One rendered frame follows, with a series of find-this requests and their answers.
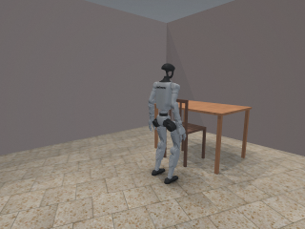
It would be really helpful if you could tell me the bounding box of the left robot hand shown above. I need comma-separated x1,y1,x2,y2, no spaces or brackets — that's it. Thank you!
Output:
148,118,156,132

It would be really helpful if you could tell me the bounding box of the left robot forearm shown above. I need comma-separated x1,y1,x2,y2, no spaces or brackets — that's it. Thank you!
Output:
148,102,154,119

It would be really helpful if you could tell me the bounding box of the robot left shin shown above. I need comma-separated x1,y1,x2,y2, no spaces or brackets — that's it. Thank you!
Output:
154,142,166,171

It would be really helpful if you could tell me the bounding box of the right robot forearm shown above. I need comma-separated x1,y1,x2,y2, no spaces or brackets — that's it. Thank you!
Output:
173,102,183,128

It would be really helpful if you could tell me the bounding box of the chair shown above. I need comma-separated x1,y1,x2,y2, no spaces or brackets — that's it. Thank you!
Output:
163,98,207,167

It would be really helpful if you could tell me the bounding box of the robot torso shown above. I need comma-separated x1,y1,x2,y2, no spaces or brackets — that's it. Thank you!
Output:
155,81,173,127

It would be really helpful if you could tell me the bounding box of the right robot hand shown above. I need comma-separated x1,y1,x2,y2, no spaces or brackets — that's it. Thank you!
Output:
176,126,186,143

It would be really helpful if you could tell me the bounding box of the table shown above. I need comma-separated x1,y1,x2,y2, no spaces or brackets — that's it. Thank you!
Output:
153,100,253,175

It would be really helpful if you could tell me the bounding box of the right robot upper arm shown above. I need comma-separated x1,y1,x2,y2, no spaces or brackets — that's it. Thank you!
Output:
170,82,180,109

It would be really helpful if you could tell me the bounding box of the left robot upper arm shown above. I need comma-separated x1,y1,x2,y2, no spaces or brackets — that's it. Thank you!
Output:
148,81,159,104

